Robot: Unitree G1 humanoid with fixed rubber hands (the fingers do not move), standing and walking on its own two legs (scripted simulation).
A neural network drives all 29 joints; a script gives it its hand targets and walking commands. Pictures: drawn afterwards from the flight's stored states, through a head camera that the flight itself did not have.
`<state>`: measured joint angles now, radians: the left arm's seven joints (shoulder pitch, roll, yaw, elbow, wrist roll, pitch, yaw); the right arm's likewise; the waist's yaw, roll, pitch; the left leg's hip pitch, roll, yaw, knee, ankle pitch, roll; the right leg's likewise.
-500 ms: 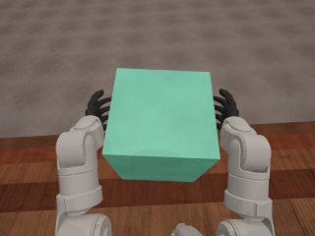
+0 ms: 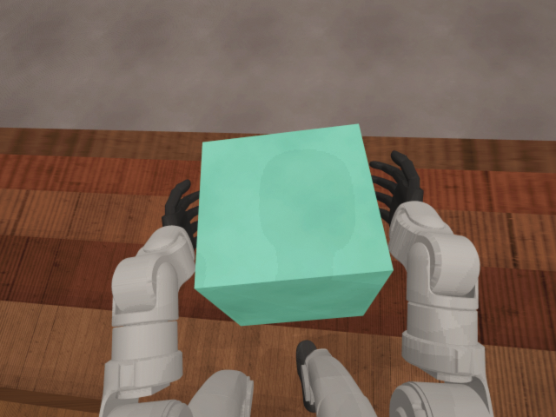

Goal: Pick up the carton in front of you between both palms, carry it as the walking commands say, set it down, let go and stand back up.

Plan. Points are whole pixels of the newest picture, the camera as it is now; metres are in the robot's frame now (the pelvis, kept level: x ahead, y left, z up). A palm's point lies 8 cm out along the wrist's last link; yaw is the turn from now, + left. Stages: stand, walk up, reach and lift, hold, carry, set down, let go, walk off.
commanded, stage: carry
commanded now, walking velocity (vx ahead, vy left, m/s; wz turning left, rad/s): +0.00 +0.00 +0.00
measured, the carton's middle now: (291, 238) +0.35 +0.00 -0.07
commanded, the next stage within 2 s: none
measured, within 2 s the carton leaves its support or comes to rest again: neither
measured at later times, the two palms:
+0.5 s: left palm (213, 98) +0.54 +0.11 +0.02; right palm (424, 88) +0.54 -0.19 +0.02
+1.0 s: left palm (269, 35) +0.81 +0.05 -0.12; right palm (418, 25) +0.79 -0.25 -0.10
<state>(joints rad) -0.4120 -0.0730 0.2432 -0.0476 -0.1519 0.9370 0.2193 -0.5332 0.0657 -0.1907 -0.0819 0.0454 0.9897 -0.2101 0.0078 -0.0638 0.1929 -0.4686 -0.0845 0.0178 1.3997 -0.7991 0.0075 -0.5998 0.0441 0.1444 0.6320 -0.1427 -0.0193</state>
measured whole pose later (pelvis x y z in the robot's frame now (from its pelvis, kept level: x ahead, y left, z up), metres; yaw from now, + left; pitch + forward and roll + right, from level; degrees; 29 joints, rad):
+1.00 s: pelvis +0.46 -0.08 -0.19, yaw +0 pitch +8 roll +0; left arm -0.35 -0.07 0.25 -0.11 -0.02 0.90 0.14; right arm -0.45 0.13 -0.17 -0.05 0.01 0.83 -0.17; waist -0.12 0.05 -0.03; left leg -0.28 -0.10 -0.04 0.78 -0.63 0.09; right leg -0.78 0.06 0.03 1.17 -0.42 -0.03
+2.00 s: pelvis +0.90 -0.17 -0.56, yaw -6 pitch -13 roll -2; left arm -0.53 -0.08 0.15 0.35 -0.04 1.15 0.29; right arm -0.60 -0.05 -0.17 0.22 0.12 1.14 -0.29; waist -0.14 0.10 0.00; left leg -0.60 -0.10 0.11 1.00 0.26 0.12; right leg -0.33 0.02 -0.25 1.73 -0.27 -0.17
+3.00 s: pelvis +1.49 -0.32 -0.76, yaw -7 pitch +8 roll +2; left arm -0.48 -0.23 0.24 -0.03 0.08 0.74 0.25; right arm -0.43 0.10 -0.18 -0.06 -0.02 0.90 -0.28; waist -0.03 0.02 0.06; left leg -0.67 0.01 -0.01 0.98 -0.25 0.01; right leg -0.47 0.14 0.00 0.63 -0.30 -0.15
